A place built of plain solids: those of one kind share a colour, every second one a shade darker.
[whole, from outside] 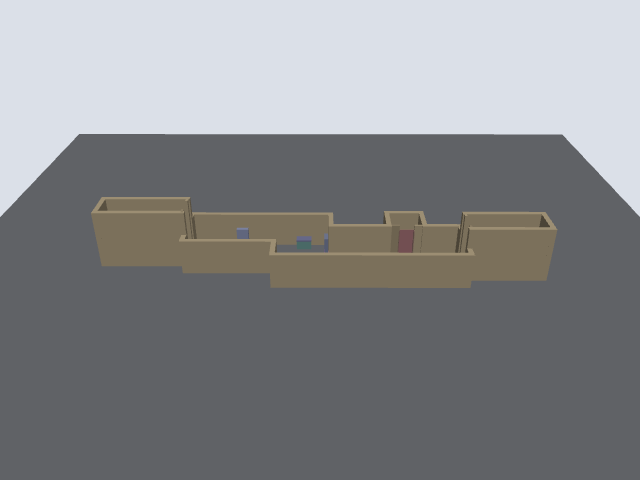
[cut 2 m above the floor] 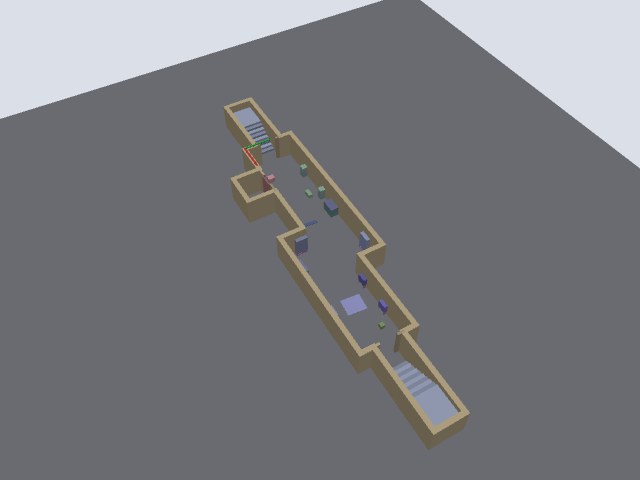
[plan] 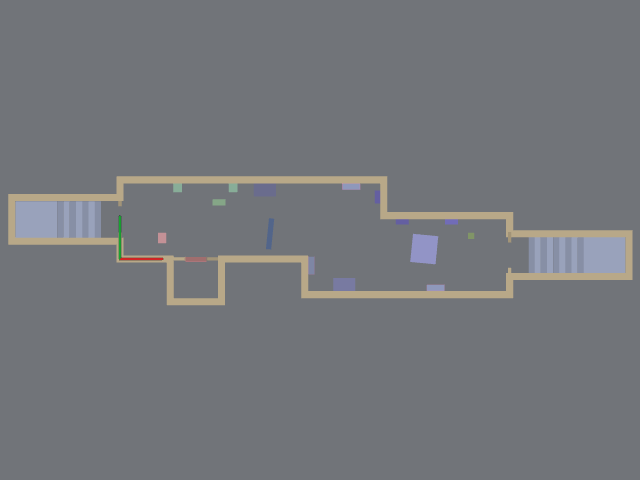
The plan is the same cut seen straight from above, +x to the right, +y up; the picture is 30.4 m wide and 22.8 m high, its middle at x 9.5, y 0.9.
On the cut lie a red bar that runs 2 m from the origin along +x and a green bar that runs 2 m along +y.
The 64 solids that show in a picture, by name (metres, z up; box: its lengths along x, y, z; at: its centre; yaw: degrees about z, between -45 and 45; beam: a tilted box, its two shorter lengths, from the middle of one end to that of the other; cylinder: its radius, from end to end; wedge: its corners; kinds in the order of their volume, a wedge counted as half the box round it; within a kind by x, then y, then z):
{
 "wall_1": {"box": [0.34, 2.42, 3.88], "at": [-5.14, 1.88, 1.89]},
 "wall_2": {"box": [5.48, 0.34, 3.88], "at": [-2.57, 0.84, 1.89]},
 "wall_3": {"box": [5.48, 0.34, 3.88], "at": [-2.57, 2.92, 1.89]},
 "wall_4": {"box": [0.34, 1.18, 2.5], "at": [0.0, 0.42, 1.2]},
 "wall_5": {"box": [0.16, 0.5, 3.88], "at": [0.0, 1.01, 1.89]},
 "wall_6": {"box": [0.16, 0.5, 3.88], "at": [0.0, 2.75, 1.89]},
 "wall_7": {"box": [0.34, 1.18, 2.5], "at": [0.0, 3.34, 1.2]},
 "wall_8": {"box": [2.73, 0.34, 2.5], "at": [1.19, 0.0, 1.2]},
 "wall_9": {"box": [0.34, 2.37, 2.45], "at": [2.39, -1.02, 1.18]},
 "wall_10": {"box": [0.8, 0.16, 2.5], "at": [2.71, 0.0, 1.2]},
 "wall_11": {"box": [2.78, 0.34, 2.45], "at": [3.61, -2.03, 1.18]},
 "wall_12": {"box": [0.8, 0.16, 2.5], "at": [4.5, 0.0, 1.2]},
 "wall_13": {"box": [0.34, 2.37, 2.45], "at": [4.82, -1.02, 1.18]},
 "wall_14": {"box": [12.87, 0.34, 2.5], "at": [6.26, 3.75, 1.2]},
 "wall_15": {"box": [4.29, 0.34, 2.5], "at": [6.8, 0.0, 1.2]},
 "wall_16": {"box": [0.34, 2.04, 2.5], "at": [8.77, -0.85, 1.2]},
 "wall_17": {"box": [0.34, 2.04, 2.5], "at": [12.53, 2.91, 1.2]},
 "wall_18": {"box": [10.07, 0.34, 2.5], "at": [13.64, -1.7, 1.2]},
 "wall_19": {"box": [6.32, 0.34, 2.5], "at": [15.52, 2.06, 1.2]},
 "wall_20": {"box": [0.34, 1.2, 2.5], "at": [18.51, -1.26, 1.2]},
 "wall_21": {"box": [0.16, 0.5, 4.12], "at": [18.51, -0.67, 2.01]},
 "wall_22": {"box": [0.16, 0.5, 4.12], "at": [18.51, 1.03, 2.01]},
 "wall_23": {"box": [0.34, 1.2, 2.5], "at": [18.51, 1.63, 1.2]},
 "wall_24": {"box": [6.01, 0.34, 4.12], "at": [21.34, -0.83, 2.01]},
 "wall_25": {"box": [6.01, 0.34, 4.12], "at": [21.34, 1.2, 2.01]},
 "wall_26": {"box": [0.34, 2.38, 4.12], "at": [24.18, 0.18, 2.01]},
 "piece_1": {"box": [1.98, 1.74, 1.43], "at": [-3.98, 1.88, 0.66]},
 "piece_2": {"box": [0.3, 1.74, 1.25], "at": [-2.84, 1.88, 0.58]},
 "piece_3": {"box": [0.3, 1.74, 1.08], "at": [-2.54, 1.88, 0.49]},
 "piece_4": {"box": [0.3, 1.74, 0.91], "at": [-2.24, 1.88, 0.41]},
 "piece_5": {"box": [0.3, 1.74, 0.74], "at": [-1.94, 1.88, 0.32]},
 "piece_6": {"box": [0.3, 1.74, 0.57], "at": [-1.65, 1.88, 0.23]},
 "piece_7": {"box": [0.3, 1.74, 0.39], "at": [-1.35, 1.88, 0.15]},
 "piece_8": {"box": [0.3, 1.74, 0.22], "at": [-1.05, 1.88, 0.06]},
 "piece_9": {"box": [0.29, 1.7, 0.21], "at": [19.55, 0.18, 0.06]},
 "piece_10": {"box": [0.29, 1.7, 0.37], "at": [19.84, 0.18, 0.14]},
 "piece_11": {"box": [0.29, 1.7, 0.54], "at": [20.14, 0.18, 0.22]},
 "piece_12": {"box": [0.29, 1.7, 0.7], "at": [20.43, 0.18, 0.3]},
 "piece_13": {"box": [0.29, 1.7, 0.86], "at": [20.72, 0.18, 0.38]},
 "piece_14": {"box": [0.29, 1.7, 1.02], "at": [21.01, 0.18, 0.46]},
 "piece_15": {"box": [0.29, 1.7, 1.18], "at": [21.3, 0.18, 0.54]},
 "piece_16": {"box": [0.29, 1.7, 1.35], "at": [21.59, 0.18, 0.62]},
 "piece_17": {"box": [0.29, 1.7, 1.51], "at": [21.88, 0.18, 0.7]},
 "piece_18": {"box": [1.98, 1.7, 1.67], "at": [23.02, 0.18, 0.79]},
 "cabinet_passage_body_1": {"box": [0.27, 0.83, 1.28], "at": [9.09, -0.31, 0.76]},
 "cabinet_passage_body_2": {"box": [0.82, 0.28, 1.28], "at": [10.98, 3.44, 0.76]},
 "cabinet_passage_body_3": {"box": [0.82, 0.28, 1.28], "at": [15.0, -1.38, 0.76]},
 "gritbin_passage_body_1": {"box": [1.02, 0.59, 0.67], "at": [6.88, 3.27, 0.28]},
 "gritbin_passage_body_2": {"box": [1.02, 0.59, 0.67], "at": [10.66, -1.22, 0.28]},
 "firebox_passage_box_1": {"box": [0.26, 0.62, 0.56], "at": [12.23, 2.94, 0.58]},
 "firebox_passage_box_2": {"box": [0.62, 0.26, 0.56], "at": [13.41, 1.76, 0.58]},
 "firebox_passage_box_3": {"box": [0.62, 0.26, 0.56], "at": [15.74, 1.76, 0.58]},
 "bin_passage_body_1": {"box": [0.4, 0.4, 0.62], "at": [2.74, 3.38, 0.37]},
 "bin_passage_body_2": {"box": [0.4, 0.4, 0.62], "at": [5.38, 3.38, 0.37]},
 "gritbin_passage_lid_1": {"box": [1.05, 0.62, 0.1], "at": [6.88, 3.27, 0.67]},
 "gritbin_passage_lid_2": {"box": [1.05, 0.62, 0.1], "at": [10.66, -1.22, 0.67]},
 "sheet_1": {"box": [1.21, 1.35, 0.07], "at": [14.45, 0.47, -0.02], "yaw": -5.6},
 "leaf_door_1": {"box": [1.0, 0.05, 2.07], "at": [3.61, -0.12, 0.98]},
 "carton_1": {"box": [0.4, 0.5, 0.43], "at": [2.0, 1.0, 0.17]},
 "holdall_1": {"box": [0.62, 0.3, 0.35], "at": [4.71, 2.69, 0.12]},
 "bin_passage_lid_1": {"box": [0.42, 0.42, 0.12], "at": [2.74, 3.38, 0.86]},
 "bin_passage_lid_2": {"box": [0.42, 0.42, 0.12], "at": [5.38, 3.38, 0.86]},
 "cablecover_1": {"box": [0.25, 1.48, 0.09], "at": [7.13, 1.19, -0.01], "yaw": -5.6},
 "threshold_door_1": {"box": [0.97, 0.19, 0.08], "at": [3.61, 0.0, -0.01]}
}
